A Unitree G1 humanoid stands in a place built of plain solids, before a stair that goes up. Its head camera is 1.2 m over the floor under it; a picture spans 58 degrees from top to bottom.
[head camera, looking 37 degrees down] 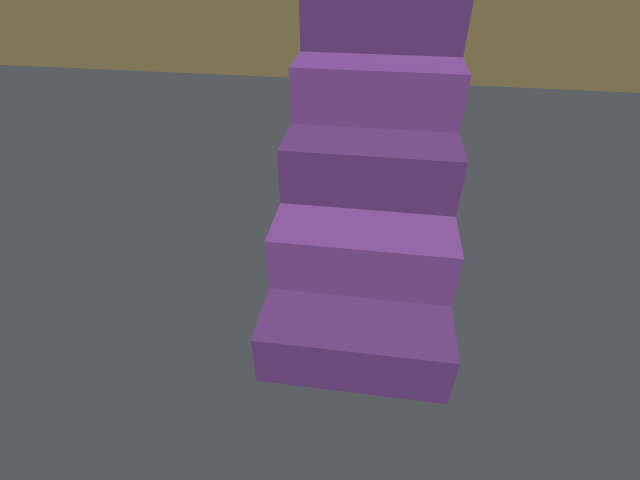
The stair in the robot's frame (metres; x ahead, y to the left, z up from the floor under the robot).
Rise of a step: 0.20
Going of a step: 0.23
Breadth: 0.60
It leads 8 degrees to the right of straight ahead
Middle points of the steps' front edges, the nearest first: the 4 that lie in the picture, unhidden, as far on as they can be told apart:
0.80 -0.09 0.20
1.02 -0.13 0.39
1.25 -0.16 0.59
1.47 -0.19 0.79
